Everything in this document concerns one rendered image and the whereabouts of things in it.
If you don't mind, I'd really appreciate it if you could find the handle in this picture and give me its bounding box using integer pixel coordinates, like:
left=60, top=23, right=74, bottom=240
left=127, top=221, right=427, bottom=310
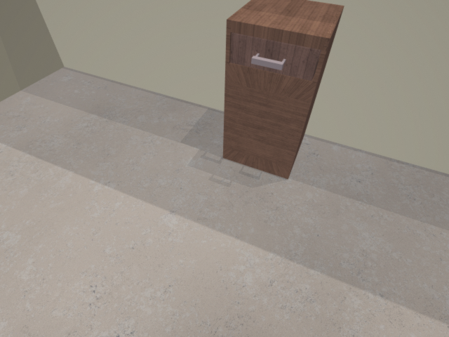
left=251, top=53, right=286, bottom=70

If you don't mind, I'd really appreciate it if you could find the cabinet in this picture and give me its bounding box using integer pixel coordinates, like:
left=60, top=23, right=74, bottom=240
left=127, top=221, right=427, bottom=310
left=223, top=0, right=344, bottom=179

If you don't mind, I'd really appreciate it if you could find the drawer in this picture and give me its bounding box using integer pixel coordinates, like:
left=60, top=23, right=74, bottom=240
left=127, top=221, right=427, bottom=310
left=230, top=33, right=321, bottom=81

